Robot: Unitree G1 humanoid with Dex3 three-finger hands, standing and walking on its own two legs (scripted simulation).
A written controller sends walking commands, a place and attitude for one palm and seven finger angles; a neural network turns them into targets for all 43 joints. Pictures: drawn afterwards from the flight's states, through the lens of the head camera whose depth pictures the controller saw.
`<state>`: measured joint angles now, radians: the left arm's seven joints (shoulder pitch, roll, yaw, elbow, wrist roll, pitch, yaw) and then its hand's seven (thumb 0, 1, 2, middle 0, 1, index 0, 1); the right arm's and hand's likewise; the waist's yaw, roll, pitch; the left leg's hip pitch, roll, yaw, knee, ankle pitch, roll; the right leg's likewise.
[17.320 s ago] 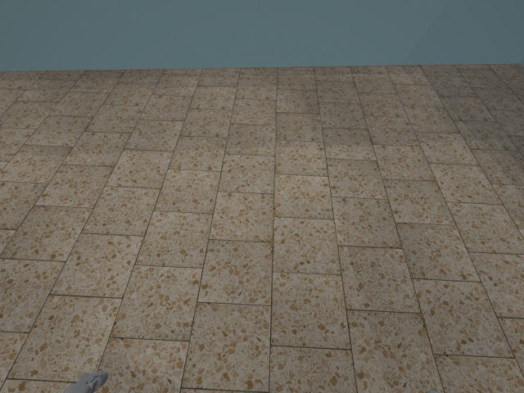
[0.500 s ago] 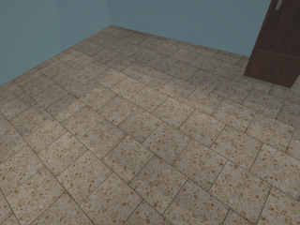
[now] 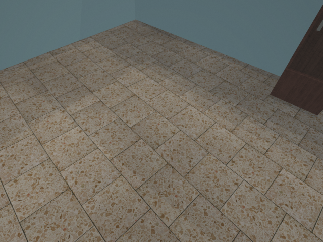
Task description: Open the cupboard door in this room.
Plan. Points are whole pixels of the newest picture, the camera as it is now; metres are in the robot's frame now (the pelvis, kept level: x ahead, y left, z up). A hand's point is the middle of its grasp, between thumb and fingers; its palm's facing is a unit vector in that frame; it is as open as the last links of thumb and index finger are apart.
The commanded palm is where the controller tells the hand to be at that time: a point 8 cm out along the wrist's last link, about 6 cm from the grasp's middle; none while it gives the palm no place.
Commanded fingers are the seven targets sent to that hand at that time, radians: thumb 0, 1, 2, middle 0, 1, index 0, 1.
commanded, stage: stand and wait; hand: left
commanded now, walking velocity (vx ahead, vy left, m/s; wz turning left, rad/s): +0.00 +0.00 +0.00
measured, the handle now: out of the picture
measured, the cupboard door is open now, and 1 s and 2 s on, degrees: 0 0 0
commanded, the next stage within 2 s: turn or walk to find it in 0.30 s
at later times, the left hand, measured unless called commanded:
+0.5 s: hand out of the picture +0.00 +0.19 -0.18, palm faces -0.03 -0.98 -0.20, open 7.4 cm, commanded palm none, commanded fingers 0.00 0.90 0.90 -0.20 -0.30 -0.20 -0.30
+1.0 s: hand out of the picture +0.08 +0.14 -0.15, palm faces -0.19 -0.94 -0.27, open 7.4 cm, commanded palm none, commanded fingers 0.00 0.90 0.90 -0.20 -0.30 -0.20 -0.30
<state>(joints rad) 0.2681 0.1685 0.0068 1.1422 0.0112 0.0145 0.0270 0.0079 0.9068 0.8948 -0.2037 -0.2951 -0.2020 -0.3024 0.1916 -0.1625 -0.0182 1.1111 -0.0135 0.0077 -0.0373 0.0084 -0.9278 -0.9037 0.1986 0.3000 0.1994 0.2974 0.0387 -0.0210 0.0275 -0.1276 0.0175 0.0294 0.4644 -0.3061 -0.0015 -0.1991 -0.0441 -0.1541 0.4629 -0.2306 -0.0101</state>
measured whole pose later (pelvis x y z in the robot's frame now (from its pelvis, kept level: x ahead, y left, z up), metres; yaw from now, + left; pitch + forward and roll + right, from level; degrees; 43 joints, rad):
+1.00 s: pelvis +0.00 -0.04 +0.00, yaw -15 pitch +2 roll +3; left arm 0.23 0.17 0.04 0.99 0.01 0.01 0.01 0.01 0.90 0.89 -0.21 -0.30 -0.20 -0.30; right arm 0.08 -0.25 -0.07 0.98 -0.02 0.04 -0.03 0.01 -0.91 -0.90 0.20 0.30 0.20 0.30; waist 0.03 0.02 0.09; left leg -0.49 0.06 -0.03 1.14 -0.34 -0.07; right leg -0.26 0.04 0.00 0.45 -0.21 -0.08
